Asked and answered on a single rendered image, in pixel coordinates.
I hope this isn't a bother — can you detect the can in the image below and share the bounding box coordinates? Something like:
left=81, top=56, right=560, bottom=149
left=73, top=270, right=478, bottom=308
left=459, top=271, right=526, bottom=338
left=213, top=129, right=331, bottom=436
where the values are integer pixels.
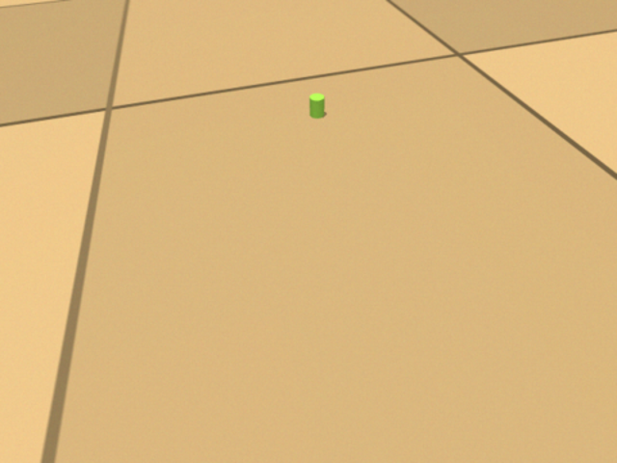
left=309, top=94, right=324, bottom=119

